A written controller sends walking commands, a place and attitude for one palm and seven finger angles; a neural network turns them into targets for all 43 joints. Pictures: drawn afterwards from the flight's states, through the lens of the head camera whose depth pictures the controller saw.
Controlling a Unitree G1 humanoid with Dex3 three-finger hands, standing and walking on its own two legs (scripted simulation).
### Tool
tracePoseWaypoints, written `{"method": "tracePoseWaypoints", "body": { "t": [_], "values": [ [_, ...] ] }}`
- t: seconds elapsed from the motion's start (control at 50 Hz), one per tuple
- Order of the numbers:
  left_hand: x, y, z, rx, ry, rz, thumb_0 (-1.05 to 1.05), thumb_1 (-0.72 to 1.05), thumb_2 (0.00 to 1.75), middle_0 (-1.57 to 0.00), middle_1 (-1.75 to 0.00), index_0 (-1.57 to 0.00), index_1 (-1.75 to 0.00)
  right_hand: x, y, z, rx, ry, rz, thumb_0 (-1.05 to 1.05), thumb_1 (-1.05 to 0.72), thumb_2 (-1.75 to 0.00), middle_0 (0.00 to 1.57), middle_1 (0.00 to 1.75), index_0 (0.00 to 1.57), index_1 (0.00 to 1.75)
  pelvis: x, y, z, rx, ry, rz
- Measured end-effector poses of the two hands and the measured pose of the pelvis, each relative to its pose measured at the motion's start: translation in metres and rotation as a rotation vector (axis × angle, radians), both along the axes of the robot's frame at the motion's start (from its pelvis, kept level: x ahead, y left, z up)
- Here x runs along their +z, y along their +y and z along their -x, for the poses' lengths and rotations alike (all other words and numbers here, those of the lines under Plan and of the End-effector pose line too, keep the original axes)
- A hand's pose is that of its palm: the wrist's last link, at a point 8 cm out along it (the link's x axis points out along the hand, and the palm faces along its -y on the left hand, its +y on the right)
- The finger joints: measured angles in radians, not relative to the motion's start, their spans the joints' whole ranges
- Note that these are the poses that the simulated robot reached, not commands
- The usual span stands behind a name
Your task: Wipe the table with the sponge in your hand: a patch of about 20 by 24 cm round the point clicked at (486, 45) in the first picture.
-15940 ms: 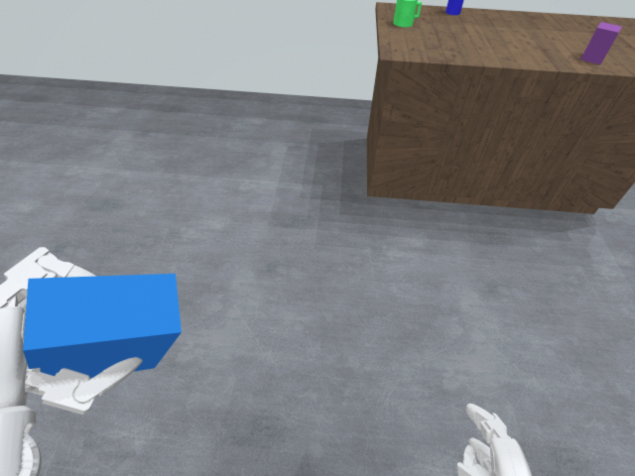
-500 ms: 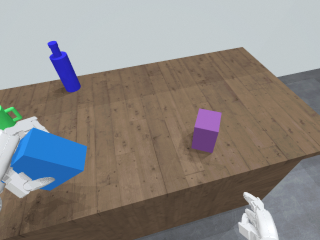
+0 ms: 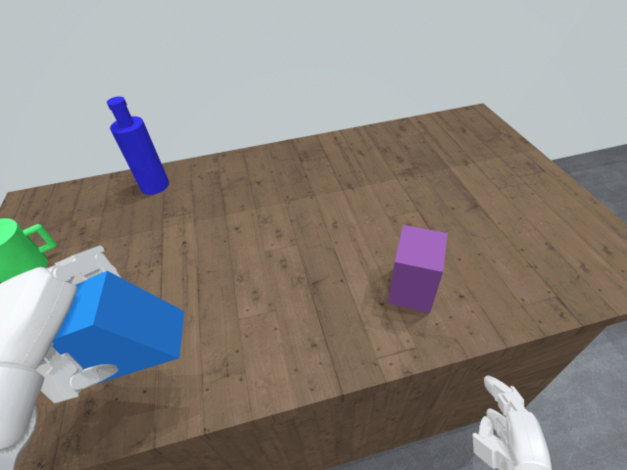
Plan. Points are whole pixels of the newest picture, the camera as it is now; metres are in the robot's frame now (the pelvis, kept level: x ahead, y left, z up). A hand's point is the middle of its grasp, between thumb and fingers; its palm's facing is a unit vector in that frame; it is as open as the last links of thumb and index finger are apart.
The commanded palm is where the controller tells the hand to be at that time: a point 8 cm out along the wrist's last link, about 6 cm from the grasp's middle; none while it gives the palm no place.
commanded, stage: turn the palm down, sponge in hand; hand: left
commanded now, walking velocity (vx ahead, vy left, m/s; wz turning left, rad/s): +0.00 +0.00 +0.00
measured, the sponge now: (109, 339) +0.21 +0.26 +0.11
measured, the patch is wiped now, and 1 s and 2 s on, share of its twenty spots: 0.00 0.00 0.00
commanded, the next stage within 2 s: move the sponge above the wiping area in 1.06 s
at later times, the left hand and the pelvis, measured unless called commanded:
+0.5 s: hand (68, 317) +0.21 +0.30 +0.14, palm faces +0.12 -0.14 -0.98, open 10.0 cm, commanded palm +0.18 +0.29 +0.20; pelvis -0.01 +0.01 +0.01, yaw +0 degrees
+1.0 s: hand (75, 333) +0.20 +0.28 +0.13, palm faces +0.06 -0.06 -1.00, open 10.0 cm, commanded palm +0.17 +0.27 +0.20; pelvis -0.02 +0.00 +0.01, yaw -1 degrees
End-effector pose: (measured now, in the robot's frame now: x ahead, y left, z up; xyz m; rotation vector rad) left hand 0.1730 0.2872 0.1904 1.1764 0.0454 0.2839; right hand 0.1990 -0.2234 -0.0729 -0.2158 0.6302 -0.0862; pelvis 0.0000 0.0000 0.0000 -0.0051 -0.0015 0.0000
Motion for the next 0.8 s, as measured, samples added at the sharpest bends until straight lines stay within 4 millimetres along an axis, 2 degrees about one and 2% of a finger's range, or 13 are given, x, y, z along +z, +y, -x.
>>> {"method": "tracePoseWaypoints", "body": {
  "t": [0.06,0.22,0.38,0.58,0.8],
  "values": [
    [0.004,0.004,-0.002,0.021,-0.004,-0.032,0.0,-0.48,1.02,-0.74,-1.36,-0.74,-1.36,0.004,0.011,-0.005,0.007,-0.01,-0.018,0.01,-0.91,-0.89,0.2,0.3,0.2,0.3,0.002,0.004,0.0,-0.001,-0.006,0.0],
    [0.002,0.02,-0.01,0.104,0.074,-0.086,0.0,-0.48,1.02,-0.74,-1.35,-0.74,-1.36,0.006,0.018,-0.003,0.0,0.014,-0.02,0.01,-0.9,-0.89,0.21,0.3,0.17,0.29,0.008,0.012,0.005,-0.008,-0.028,-0.003],
    [-0.001,0.009,-0.012,0.068,0.109,-0.158,0.0,-0.48,1.02,-0.74,-1.35,-0.74,-1.35,0.007,0.019,-0.003,0.01,0.025,-0.014,0.01,-0.9,-0.89,0.21,0.3,0.16,0.28,0.012,0.014,0.007,-0.009,-0.042,-0.004],
    [0.001,0.009,-0.014,0.144,0.136,-0.232,0.0,-0.48,1.02,-0.74,-1.35,-0.74,-1.35,0.007,0.014,-0.004,0.03,0.026,-0.03,0.01,-0.91,-0.89,0.21,0.3,0.17,0.3,0.014,0.008,0.012,-0.007,-0.056,-0.008],
    [-0.003,-0.009,-0.007,0.12,0.17,-0.283,0.0,-0.48,1.02,-0.74,-1.35,-0.74,-1.35,0.006,0.01,-0.004,0.044,0.016,-0.049,0.01,-0.91,-0.89,0.2,0.3,0.18,0.3,0.014,0.0,0.018,-0.011,-0.07,-0.011]
  ]
}}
